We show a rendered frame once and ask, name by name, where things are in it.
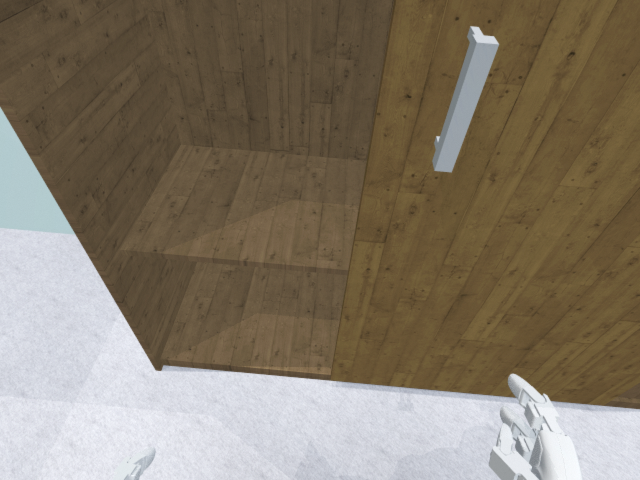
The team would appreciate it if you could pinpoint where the robot right hand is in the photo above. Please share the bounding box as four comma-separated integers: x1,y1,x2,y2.
489,374,583,480

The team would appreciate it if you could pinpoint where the robot left hand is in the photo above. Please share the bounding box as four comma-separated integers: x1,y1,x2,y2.
113,447,156,480

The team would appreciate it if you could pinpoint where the handle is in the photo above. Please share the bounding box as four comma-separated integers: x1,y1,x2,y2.
432,26,499,172

